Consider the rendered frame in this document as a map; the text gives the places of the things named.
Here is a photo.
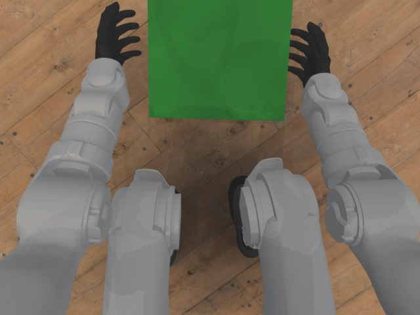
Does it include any left robot hand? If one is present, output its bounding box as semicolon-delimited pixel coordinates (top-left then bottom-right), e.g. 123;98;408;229
95;2;142;66

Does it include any left robot forearm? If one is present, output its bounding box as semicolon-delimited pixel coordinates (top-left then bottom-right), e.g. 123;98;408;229
16;58;130;237

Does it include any carton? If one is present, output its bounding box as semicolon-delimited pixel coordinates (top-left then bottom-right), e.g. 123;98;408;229
148;0;293;121

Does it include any robot right upper arm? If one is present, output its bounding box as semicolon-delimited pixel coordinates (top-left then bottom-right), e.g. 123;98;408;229
324;179;420;315

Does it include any right robot forearm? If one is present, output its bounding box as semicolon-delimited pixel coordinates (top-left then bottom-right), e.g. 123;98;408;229
301;73;420;233

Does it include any right robot hand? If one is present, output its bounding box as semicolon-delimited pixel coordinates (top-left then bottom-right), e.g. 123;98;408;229
288;22;331;88

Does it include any robot left upper arm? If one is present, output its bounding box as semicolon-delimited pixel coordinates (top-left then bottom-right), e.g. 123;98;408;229
0;175;112;315

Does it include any robot left thigh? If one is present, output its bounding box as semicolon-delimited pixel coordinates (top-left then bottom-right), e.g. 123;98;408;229
102;181;181;315

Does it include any robot right shin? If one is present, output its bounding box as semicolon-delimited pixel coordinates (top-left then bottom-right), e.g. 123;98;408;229
241;157;320;249

